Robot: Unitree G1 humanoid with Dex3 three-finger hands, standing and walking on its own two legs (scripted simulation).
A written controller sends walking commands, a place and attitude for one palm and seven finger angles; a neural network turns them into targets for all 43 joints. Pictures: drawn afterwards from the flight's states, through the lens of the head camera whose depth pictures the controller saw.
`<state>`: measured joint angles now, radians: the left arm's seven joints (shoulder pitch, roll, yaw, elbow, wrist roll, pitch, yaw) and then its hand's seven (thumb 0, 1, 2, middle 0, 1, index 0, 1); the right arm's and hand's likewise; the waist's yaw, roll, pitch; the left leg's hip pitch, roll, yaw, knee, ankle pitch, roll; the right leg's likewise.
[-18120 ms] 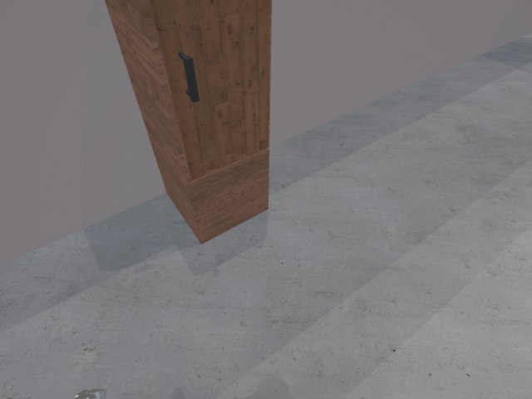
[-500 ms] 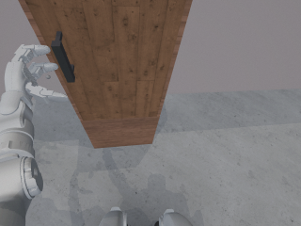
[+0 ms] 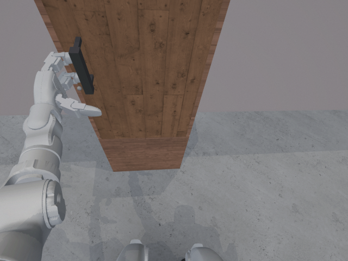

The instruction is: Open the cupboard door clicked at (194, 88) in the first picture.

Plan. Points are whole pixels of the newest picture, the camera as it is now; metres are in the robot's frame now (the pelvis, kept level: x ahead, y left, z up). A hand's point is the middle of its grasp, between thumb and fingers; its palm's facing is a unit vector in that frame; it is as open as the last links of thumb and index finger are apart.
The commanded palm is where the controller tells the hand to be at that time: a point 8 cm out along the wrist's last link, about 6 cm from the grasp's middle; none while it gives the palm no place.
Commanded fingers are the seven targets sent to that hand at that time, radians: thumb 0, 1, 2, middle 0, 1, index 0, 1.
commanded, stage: slide the fingers in behind the handle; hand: left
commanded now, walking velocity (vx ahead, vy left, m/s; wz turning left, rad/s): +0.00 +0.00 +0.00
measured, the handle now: (84, 67) +0.53 +0.21 +0.10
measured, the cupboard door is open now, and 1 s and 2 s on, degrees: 0 0 28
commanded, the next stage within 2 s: close the thumb around the handle in 0.52 s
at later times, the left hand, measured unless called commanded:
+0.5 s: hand (92, 87) +0.48 +0.18 +0.09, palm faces +0.05 -1.00 +0.02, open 14.0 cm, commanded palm +0.45 +0.23 +0.09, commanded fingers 0.00 -0.50 0.30 -0.30 -1.20 -0.30 -1.20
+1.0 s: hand (89, 88) +0.47 +0.18 +0.09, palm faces +0.06 -1.00 +0.00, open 9.9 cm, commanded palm +0.45 +0.23 +0.09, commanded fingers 0.00 0.62 0.78 -0.38 -1.32 -0.38 -1.32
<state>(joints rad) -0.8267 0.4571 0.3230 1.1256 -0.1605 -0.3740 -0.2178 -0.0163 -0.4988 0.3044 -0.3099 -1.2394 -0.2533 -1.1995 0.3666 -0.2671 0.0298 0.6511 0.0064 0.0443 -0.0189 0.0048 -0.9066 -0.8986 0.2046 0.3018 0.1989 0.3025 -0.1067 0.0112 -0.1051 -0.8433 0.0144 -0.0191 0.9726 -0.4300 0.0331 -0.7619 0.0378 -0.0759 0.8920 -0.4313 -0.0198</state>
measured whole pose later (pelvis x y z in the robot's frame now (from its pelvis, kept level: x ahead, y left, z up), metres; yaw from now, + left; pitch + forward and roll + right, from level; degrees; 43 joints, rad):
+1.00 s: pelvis +0.00 -0.01 +0.00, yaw -1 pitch +16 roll -2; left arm -0.76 0.44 0.36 1.09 -0.14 -0.39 -0.20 -0.01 0.10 0.56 -0.34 -1.26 -0.34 -1.26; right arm 0.38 -0.27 0.03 0.62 0.01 0.06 -0.02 0.01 -0.91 -0.90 0.20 0.30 0.20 0.30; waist -0.12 0.02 -0.11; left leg -0.80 0.03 0.01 0.95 -0.42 0.02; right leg -0.75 0.05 -0.04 0.89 -0.42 -0.03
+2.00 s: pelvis +0.02 -0.01 +0.02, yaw -2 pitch +11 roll -1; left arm -0.02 0.05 0.07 0.18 -0.16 -0.25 0.17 0.02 0.70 0.72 -0.36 -1.34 -0.35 -1.28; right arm 0.26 -0.22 0.01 0.52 -0.01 0.02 0.03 0.01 -0.91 -0.90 0.20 0.30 0.20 0.30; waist -0.03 0.02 -0.13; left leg -0.61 0.01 0.05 0.85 -0.43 0.03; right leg -0.58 0.04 0.00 0.83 -0.44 -0.02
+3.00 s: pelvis +0.01 -0.06 +0.02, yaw +3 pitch +6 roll +1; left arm 0.18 -0.09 -0.22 0.01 0.05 -0.12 0.54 0.00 0.07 0.55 -0.33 -1.24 -0.36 -1.26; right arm 0.19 -0.19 0.02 0.54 -0.06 0.04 0.00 0.01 -0.91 -0.90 0.20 0.30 0.20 0.30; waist 0.00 0.04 -0.12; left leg -0.54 0.00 -0.05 0.82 -0.39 -0.04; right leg -0.50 0.03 -0.10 0.84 -0.46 -0.10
